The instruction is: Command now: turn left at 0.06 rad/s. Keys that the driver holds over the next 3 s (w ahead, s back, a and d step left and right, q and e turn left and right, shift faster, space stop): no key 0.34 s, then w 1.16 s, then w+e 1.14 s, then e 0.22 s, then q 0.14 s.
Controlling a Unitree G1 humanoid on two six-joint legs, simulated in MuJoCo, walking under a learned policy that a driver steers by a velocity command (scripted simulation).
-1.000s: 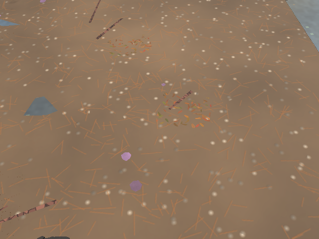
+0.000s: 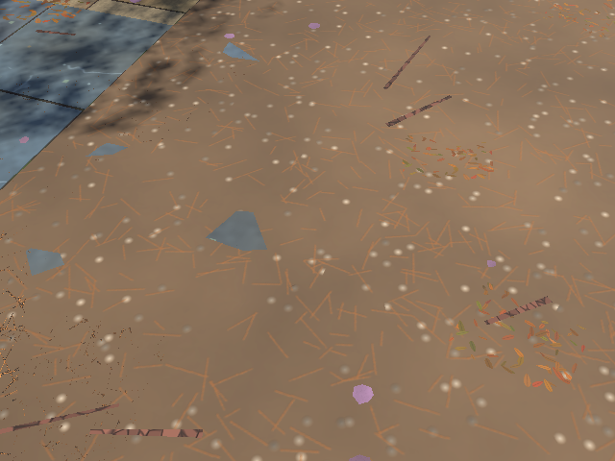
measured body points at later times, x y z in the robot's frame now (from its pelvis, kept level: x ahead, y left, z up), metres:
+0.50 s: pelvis +0.05 +0.00 +0.00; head +0.04 +0.00 +0.45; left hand +0.10 +0.27 -0.13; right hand +0.14 -0.27 -0.12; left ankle +0.05 +0.12 -0.72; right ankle +0.00 -0.12 -0.73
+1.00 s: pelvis +0.24 +0.04 +0.01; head +0.27 +0.05 +0.45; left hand +0.46 +0.27 -0.09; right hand +0.19 -0.22 -0.13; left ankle +0.11 +0.14 -0.73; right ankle +0.44 -0.11 -0.69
